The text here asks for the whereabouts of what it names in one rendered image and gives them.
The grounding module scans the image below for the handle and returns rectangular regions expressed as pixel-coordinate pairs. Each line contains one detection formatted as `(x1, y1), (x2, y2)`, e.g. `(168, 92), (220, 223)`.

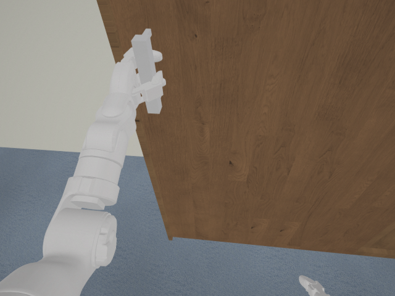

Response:
(131, 28), (162, 114)

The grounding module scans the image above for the wardrobe door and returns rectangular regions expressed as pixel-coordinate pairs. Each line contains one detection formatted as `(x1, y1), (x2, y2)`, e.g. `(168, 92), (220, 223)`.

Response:
(109, 0), (395, 255)
(362, 221), (395, 250)

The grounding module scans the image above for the left robot hand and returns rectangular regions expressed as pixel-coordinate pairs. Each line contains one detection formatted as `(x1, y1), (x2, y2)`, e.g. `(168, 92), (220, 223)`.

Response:
(110, 47), (166, 108)

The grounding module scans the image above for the left robot upper arm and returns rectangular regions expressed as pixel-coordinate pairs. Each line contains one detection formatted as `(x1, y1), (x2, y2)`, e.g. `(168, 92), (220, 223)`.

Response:
(0, 208), (117, 296)

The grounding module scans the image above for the right robot hand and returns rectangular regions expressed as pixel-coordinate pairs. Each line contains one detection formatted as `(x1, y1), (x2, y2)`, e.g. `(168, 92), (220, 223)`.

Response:
(299, 275), (330, 296)

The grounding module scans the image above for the left robot forearm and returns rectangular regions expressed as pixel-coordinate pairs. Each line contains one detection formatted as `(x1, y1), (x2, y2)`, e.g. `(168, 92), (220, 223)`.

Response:
(43, 92), (136, 256)

